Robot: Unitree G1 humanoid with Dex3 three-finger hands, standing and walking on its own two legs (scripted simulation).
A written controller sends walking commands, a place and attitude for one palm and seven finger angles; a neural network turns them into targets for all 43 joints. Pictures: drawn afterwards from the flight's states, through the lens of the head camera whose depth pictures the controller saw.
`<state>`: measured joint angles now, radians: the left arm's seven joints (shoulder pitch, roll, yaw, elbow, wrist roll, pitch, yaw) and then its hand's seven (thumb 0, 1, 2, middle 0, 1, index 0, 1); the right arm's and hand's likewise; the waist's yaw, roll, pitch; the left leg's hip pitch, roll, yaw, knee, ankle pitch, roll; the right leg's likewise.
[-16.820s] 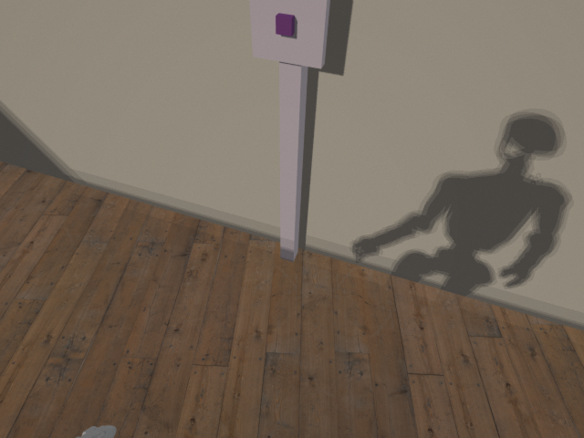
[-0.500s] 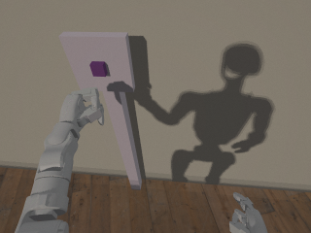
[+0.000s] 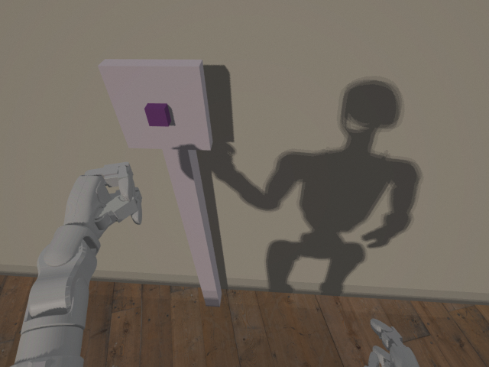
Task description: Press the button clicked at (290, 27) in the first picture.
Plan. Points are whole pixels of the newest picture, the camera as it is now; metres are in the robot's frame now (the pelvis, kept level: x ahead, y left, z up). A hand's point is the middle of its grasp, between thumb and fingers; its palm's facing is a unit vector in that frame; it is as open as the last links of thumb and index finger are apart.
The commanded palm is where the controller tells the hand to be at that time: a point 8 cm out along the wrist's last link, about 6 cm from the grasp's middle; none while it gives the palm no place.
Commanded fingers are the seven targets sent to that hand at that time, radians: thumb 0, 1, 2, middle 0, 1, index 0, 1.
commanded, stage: draw the hand back to the body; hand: left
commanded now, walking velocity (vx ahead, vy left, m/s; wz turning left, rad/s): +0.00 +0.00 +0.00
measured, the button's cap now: (158, 114) +0.51 +0.21 +0.18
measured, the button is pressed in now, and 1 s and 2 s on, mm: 0 0 0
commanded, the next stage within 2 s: step back with the hand held close in 1.08 s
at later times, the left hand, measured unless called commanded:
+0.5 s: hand (89, 246) +0.23 +0.23 +0.15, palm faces +0.36 -0.88 -0.31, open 3.1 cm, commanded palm +0.17 +0.27 +0.17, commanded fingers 0.00 0.90 0.90 -1.30 -1.50 -1.30 -1.50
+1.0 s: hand (48, 284) +0.17 +0.25 +0.16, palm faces +0.43 -0.81 -0.39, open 3.1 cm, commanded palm +0.12 +0.29 +0.17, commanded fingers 0.00 0.90 0.90 -1.30 -1.50 -1.30 -1.50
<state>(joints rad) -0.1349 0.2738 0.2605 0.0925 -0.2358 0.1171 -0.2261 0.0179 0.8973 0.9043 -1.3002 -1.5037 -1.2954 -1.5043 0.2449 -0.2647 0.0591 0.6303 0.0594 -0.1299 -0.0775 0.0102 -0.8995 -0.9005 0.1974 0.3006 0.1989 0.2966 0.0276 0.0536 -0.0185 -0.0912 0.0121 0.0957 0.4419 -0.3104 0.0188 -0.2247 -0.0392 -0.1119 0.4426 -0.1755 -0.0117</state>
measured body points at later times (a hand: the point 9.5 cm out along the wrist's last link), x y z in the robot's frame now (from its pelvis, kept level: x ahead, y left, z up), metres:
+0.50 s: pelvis +0.00 +0.00 +0.00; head -0.02 -0.02 +0.45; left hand +0.20 +0.27 +0.17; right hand +0.18 -0.21 -0.09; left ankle -0.04 +0.10 -0.74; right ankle +0.04 -0.11 -0.74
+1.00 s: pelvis +0.00 +0.01 +0.00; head -0.03 -0.01 +0.45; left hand +0.14 +0.29 +0.18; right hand +0.19 -0.20 -0.07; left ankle -0.04 +0.10 -0.74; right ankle +0.04 -0.11 -0.74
